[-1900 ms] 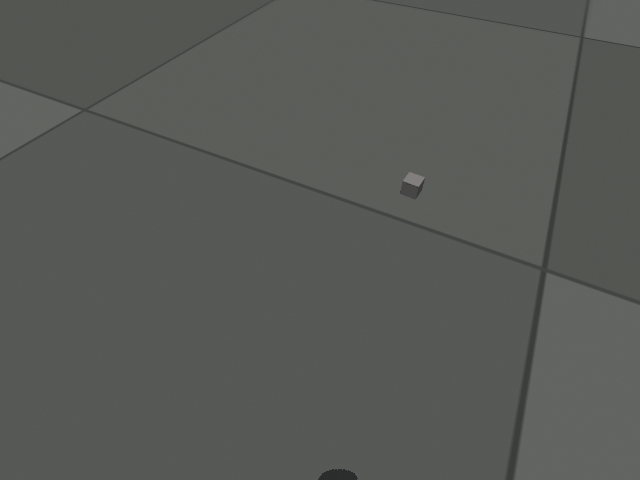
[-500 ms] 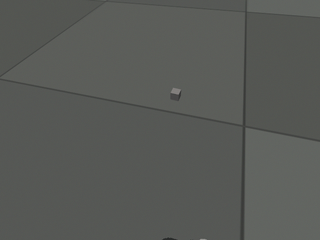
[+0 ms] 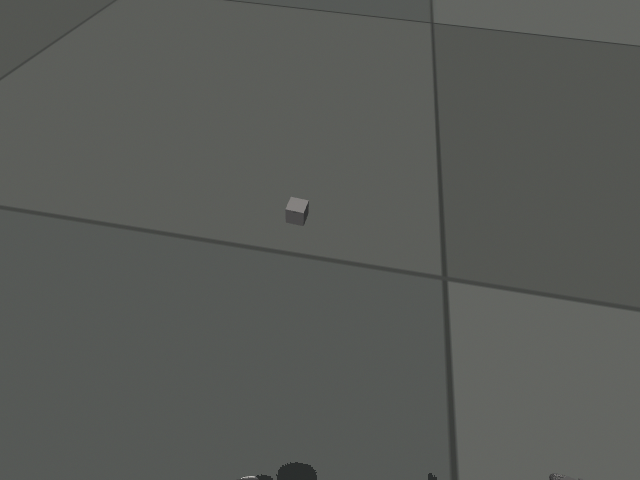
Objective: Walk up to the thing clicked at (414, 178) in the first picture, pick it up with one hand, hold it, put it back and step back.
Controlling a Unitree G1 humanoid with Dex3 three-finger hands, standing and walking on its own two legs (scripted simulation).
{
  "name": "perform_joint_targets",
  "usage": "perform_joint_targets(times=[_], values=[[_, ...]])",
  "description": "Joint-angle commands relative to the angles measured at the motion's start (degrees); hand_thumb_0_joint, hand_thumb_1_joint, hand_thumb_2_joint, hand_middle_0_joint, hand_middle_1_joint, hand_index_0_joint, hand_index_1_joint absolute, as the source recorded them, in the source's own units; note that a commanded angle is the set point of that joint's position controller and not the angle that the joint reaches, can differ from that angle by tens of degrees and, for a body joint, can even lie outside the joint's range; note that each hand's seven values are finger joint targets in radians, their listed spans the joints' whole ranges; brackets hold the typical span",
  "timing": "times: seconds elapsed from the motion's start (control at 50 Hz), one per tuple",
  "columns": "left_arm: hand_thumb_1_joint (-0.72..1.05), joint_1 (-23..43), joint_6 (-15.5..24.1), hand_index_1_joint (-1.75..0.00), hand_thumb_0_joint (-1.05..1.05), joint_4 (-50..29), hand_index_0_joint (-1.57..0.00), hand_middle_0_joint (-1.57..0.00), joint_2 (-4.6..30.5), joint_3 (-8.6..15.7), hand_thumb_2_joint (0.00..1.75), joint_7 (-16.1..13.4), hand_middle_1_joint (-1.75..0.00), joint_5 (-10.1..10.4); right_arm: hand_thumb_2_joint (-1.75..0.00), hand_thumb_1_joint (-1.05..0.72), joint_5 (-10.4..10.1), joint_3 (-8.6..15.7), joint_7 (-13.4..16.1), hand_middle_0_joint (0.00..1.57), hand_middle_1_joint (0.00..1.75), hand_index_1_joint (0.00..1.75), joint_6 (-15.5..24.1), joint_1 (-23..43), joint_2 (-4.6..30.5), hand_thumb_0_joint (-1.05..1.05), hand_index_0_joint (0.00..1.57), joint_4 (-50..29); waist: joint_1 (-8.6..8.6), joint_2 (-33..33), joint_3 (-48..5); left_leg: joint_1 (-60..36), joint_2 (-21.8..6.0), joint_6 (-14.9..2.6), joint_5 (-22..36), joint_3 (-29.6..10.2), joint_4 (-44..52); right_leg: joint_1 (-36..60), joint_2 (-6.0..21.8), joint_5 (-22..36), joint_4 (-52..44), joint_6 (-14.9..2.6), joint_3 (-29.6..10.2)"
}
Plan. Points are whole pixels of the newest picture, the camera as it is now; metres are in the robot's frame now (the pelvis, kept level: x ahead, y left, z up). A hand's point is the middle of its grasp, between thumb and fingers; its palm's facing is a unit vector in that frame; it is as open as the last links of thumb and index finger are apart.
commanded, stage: walk up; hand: left
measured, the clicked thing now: (297, 211) +1.24 +0.11 -0.71
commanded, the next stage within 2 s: none
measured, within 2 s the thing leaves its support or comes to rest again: neither
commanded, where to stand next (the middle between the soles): +0.83 -0.08 m, yaw -7 degrees
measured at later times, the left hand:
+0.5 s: hand (198, 325) +0.37 +0.21 -0.10, palm faces -0.13 -0.91 -0.40, open 7.3 cm
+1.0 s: hand (201, 262) +0.51 +0.24 -0.13, palm faces -0.21 -0.92 -0.34, open 7.4 cm
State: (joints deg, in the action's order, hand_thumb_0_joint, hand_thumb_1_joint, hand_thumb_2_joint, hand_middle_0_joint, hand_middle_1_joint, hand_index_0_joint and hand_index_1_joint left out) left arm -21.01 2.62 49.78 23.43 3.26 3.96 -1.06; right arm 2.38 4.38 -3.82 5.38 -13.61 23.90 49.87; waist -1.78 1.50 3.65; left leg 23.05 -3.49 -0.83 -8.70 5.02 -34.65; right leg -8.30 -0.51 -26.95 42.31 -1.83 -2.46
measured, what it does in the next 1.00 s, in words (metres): walks ahead: right foot, then left foot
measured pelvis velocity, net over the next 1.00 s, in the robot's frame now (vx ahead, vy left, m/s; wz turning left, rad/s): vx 0.42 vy -0.03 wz -0.16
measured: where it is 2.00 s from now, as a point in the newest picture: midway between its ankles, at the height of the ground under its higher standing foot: (342, 312)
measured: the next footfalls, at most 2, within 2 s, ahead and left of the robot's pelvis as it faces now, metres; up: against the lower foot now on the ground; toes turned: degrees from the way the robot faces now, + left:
right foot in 0.36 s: +0.31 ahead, -0.17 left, +0.00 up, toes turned -9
left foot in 0.76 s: +0.50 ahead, +0.08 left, +0.00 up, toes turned -1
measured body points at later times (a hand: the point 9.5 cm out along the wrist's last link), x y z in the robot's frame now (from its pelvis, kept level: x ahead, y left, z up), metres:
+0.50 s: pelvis +0.22 -0.05 +0.01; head +0.23 -0.07 +0.45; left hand +0.37 +0.26 -0.07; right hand +0.22 -0.38 -0.12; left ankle +0.17 +0.10 -0.65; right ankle +0.27 -0.17 -0.72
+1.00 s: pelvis +0.42 -0.03 +0.02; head +0.42 -0.01 +0.47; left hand +0.52 +0.29 -0.11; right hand +0.41 -0.36 -0.08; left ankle +0.46 +0.08 -0.72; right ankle +0.46 -0.18 -0.67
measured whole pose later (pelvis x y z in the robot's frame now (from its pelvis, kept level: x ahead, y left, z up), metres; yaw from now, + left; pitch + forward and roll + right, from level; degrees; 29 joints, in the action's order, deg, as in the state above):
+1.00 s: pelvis +0.42 -0.03 +0.02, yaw -9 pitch -3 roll +1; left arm -17.2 2.6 52.4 25.8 2.9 4.0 -0.7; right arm 0.7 2.4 -3.2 5.0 -19.2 23.6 49.0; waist 1.0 3.5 3.4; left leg 11.9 -2.0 -1.9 -13.8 7.8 -28.6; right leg -28.8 4.6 -17.8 53.4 -0.7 0.1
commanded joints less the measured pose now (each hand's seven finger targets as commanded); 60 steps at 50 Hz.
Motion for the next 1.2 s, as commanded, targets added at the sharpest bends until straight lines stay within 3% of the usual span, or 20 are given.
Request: perform_joint_targets(times=[0.0,0.04,0.1,0.16,0.26,0.32,0.34,0.36,0.38,0.48,0.64,0.72,0.74,0.76,0.78,0.88,1.04,1.14,1.16,1.18], values=[[0.9,1.23,2.24,-0.3,0.0,-5.29,-0.2,-0.2,15.1,2.61,0.9,-2.37,-0.3,0.56,-0.9,-0.9,-2.41,6.21,1.73,0.2,0.3,0.3,1.63,-7.66,19.5,0.0,0.2,-4.13,5.3,-5.82,-4.24,-23.48,-22.87,-12.84,-31.49,-38.76,23.48,-31.39,0.64,1.63,29.02,-1.55,-6.44],[0.9,0.23,2.38,-0.3,0.0,-3.38,-0.2,-0.2,14.07,2.81,0.9,-1.65,-0.3,1.29,-0.9,-0.9,-2.08,4.49,1.87,0.2,0.3,0.3,1.65,-3.69,15.57,0.0,0.2,-5.47,3.49,-7.63,-0.02,-18.31,-16.85,-11.05,-19.85,-23.87,22.11,-29.89,3.98,6.72,24.48,-0.89,-5.04],[0.9,1.25,1.76,-0.3,0.0,-3.05,-0.2,-0.2,12.11,2.65,0.9,-0.31,-0.3,1.24,-0.9,-0.9,-1.7,3.43,1.86,0.2,0.3,0.3,2.0,-3.71,14.57,0.0,0.2,-5.31,2.84,-9.02,0.38,-13.09,-14.35,-11.56,-7.05,-12.23,22.1,-24.33,5.3,7.78,15.02,1.23,-2.73],[0.9,6.49,1.47,-0.3,0.0,-5.1,-0.2,-0.2,11.01,2.33,0.9,0.9,-0.3,0.81,-0.9,-0.9,-1.39,3.74,1.71,0.2,0.3,0.3,2.18,-3.89,16.03,0.0,0.2,-5.94,3.6,-9.82,0.47,-14.13,-14.72,-12.66,-4.67,-8.1,22.3,-23.79,6.42,9.33,5.28,1.56,0.5],[0.9,9.82,1.66,-0.3,0.0,-4.57,-0.2,-0.2,10.45,2.81,0.9,1.36,-0.3,0.28,-0.9,-0.9,-1.7,3.74,1.34,0.2,0.3,0.3,1.25,-4.4,16.15,0.0,0.2,-5.71,3.96,-8.48,-1.53,-13.01,-11.51,-9.24,-0.34,-1.98,16.56,-13.71,3.22,19.15,-7.05,0.61,6.74],[0.9,3.28,2.23,-0.3,0.0,-2.1,-0.2,-0.2,12.72,4.14,0.9,0.49,-0.3,0.14,-0.9,-0.9,-1.9,2.82,1.49,0.2,0.3,0.3,0.31,-3.4,14.27,0.0,0.2,-6.42,-1.14,-2.2,-5.17,-6.83,-9.5,-6.42,3.32,1.48,1.94,3.13,0.59,18.56,-10.96,-0.97,7.79],[0.9,-2.33,2.68,-0.3,0.0,-0.95,-0.2,-0.2,15.57,5.47,0.9,-0.24,-0.3,0.12,-0.9,-0.9,-1.87,1.52,1.53,0.2,0.3,0.3,0.25,-5.29,11.25,0.0,0.2,-6.68,-4.17,6.58,-8.29,-0.36,-5.42,-4.6,1.82,4.14,-12.89,12.63,2.79,11.22,-14.66,-2.87,1.83],[0.9,-6.62,3.14,-0.3,0.0,-1.52,-0.2,-0.2,20.69,6.81,0.9,-1.28,-0.3,0.3,-0.9,-0.9,-2.06,-0.19,1.52,0.2,0.3,0.3,0.14,-7.49,6.7,0.0,0.2,-7.9,-4.9,18.98,-10.53,10.42,1.16,-1.89,-19.65,3.3,-27.9,18.24,17.75,3.57,-21.81,-7.1,-23.31],[0.9,-5.27,3.03,-0.3,0.0,-2.24,-0.2,-0.2,22.88,6.59,0.9,-1.35,-0.3,1.04,-0.9,-0.9,-2.29,1.26,2.04,0.2,0.3,0.3,-0.46,-5.5,12.52,0.0,0.2,-7.21,-5.05,13.52,-8.89,15.67,1.71,-1.23,-22.61,-2.4,-33.91,15.72,23.97,2.24,-27.08,-14.03,-38.06],[0.9,3.21,3.28,-0.3,0.0,-4.17,-0.2,-0.2,15.98,4.2,0.9,-2.35,-0.3,1.94,-0.9,-0.9,-2.38,1.37,1.59,0.2,0.3,0.3,-1.04,-7.14,12.09,0.0,0.2,-3.19,0.76,6.66,-1.79,9.13,-3.91,-0.87,-12.49,-7.61,-26.89,-0.21,15.17,23.52,-23.8,-11.37,-13.02],[0.9,5.6,3.98,-0.3,0.0,-6.58,-0.2,-0.2,17.34,4.25,0.9,-1.66,-0.3,0.52,-0.9,-0.9,-1.25,2.62,-0.64,0.2,0.3,0.3,-0.64,-0.85,10.83,0.0,0.2,-4.69,0.25,6.54,-0.18,0.36,-3.09,0.48,-4.19,-2.82,-4.27,-9.94,14.59,1.75,-26.69,-10.96,-7.62],[0.9,6.09,3.43,-0.3,0.0,-6.09,-0.2,-0.2,13.99,2.6,0.9,-1.52,-0.3,0.22,-0.9,-0.9,-0.84,4.21,0.24,0.2,0.3,0.3,0.53,-9.85,12.6,0.0,0.2,-1.2,6.3,-2.26,-4.38,-21.41,2.16,-0.96,-5.34,1.35,2.42,-19.15,9.72,7.22,-10.22,-6.84,-1.08],[0.9,4.62,3.4,-0.3,0.0,-6.35,-0.2,-0.2,11.02,1.6,0.9,-1.54,-0.3,0.2,-0.9,-0.9,-0.43,5.29,0.97,0.2,0.3,0.3,0.82,-15.09,15.84,0.0,0.2,-0.1,9.05,-12.51,-6.59,-28.29,-4.17,-3.71,-17.58,-9.44,8.54,-25.4,5.62,10.39,6.72,-4.75,2.67],[0.9,2.26,3.23,-0.3,0.0,-6.67,-0.2,-0.2,8.25,1.02,0.9,-1.76,-0.3,1.29,-0.9,-0.9,-0.33,5.89,1.38,0.2,0.3,0.3,1.26,-15.73,20.34,0.0,0.2,-2.19,8.04,-20.52,-6.09,-31.08,-20.5,-10.52,-32.25,-40.08,22.5,-37.35,-2.96,-1.08,21.16,-1.09,5.28],[0.9,4.22,2.72,-0.3,0.0,-5.21,-0.2,-0.2,15.02,2.41,0.9,-2.77,-0.3,0.49,-0.9,-0.9,-2.22,6.05,1.2,0.2,0.3,0.3,0.96,-13.11,21.12,0.0,0.2,-3.13,7.58,-11.19,-4.13,-25.17,-23.85,-15.54,-35.54,-44.81,23.16,-35.9,1.13,-3.74,25.48,-1.56,-1.82],[0.9,0.21,2.28,-0.3,0.0,-0.49,-0.2,-0.2,13.79,2.36,0.9,-1.6,-0.3,1.08,-0.9,-0.9,-2.22,3.02,1.79,0.2,0.3,0.3,1.05,-4.94,15.13,0.0,0.2,-4.32,2.12,-10.04,0.8,-10.78,-13.55,-10.87,-12.37,-15.83,21.59,-25.27,6.51,8.14,16.24,0.56,-0.4],[0.9,8.45,1.66,-0.3,0.0,-2.71,-0.2,-0.2,11.8,2.97,0.9,0.4,-0.3,0.54,-0.9,-0.9,-2.07,3.24,1.31,0.2,0.3,0.3,0.72,-5.51,16.41,0.0,0.2,-5.13,3.65,-9.37,2.08,-10.05,-11.98,-11.06,-16.51,-10.55,22.3,-19.54,6.06,15.34,-3.86,1.16,4.29],[0.9,2.53,2.78,-0.3,0.0,0.14,-0.2,-0.2,12.04,3.67,0.9,-0.79,-0.3,0.23,-0.9,-0.9,-2.13,2.27,1.27,0.2,0.3,0.3,-0.48,-4.24,13.98,0.0,0.2,-6.14,-0.69,-3.39,-3.09,-5.46,-9.1,-7.8,-5.58,-5.26,6.42,-0.29,1.38,16.22,-11.82,-0.03,7.26],[0.9,-2.04,3.29,-0.3,0.0,1.16,-0.2,-0.2,14.21,4.75,0.9,-1.51,-0.3,0.08,-0.9,-0.9,-2.06,1.2,1.35,0.2,0.3,0.3,-0.56,-5.83,11.44,0.0,0.2,-6.34,-3.03,3.2,-6.13,-0.7,-5.61,-6.21,-2.78,-1.89,-6.03,9.18,2.65,10.78,-15.33,-1.29,3.72],[0.9,-6.88,3.92,-0.3,0.0,1.02,-0.2,-0.2,19.39,6.05,0.9,-2.4,-0.3,-0.19,-0.9,-0.9,-2.27,-0.48,1.39,0.2,0.3,0.3,-0.32,-7.24,6.86,0.0,0.2,-7.71,-4.44,17.1,-8.3,9.05,0.94,-2.87,-14.53,1.74,-23.5,14.82,17.39,2.82,-23.41,-5.29,-18.93]])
